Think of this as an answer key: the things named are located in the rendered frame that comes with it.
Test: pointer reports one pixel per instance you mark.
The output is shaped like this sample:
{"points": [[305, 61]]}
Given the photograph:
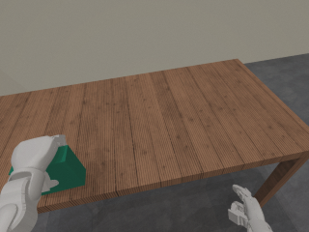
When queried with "sponge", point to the sponge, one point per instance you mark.
{"points": [[66, 168]]}

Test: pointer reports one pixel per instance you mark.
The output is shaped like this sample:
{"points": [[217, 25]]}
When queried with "robot left forearm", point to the robot left forearm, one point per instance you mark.
{"points": [[19, 199]]}

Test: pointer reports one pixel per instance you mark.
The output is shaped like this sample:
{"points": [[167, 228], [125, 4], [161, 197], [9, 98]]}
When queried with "robot right hand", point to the robot right hand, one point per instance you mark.
{"points": [[250, 209]]}

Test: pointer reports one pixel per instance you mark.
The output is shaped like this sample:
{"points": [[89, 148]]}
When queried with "robot left hand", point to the robot left hand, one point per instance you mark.
{"points": [[38, 153]]}

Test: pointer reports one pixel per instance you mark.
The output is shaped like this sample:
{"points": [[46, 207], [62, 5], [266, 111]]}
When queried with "table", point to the table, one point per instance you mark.
{"points": [[158, 129]]}

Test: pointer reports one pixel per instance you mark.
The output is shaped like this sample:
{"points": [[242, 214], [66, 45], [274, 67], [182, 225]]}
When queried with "robot right forearm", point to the robot right forearm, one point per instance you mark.
{"points": [[257, 225]]}

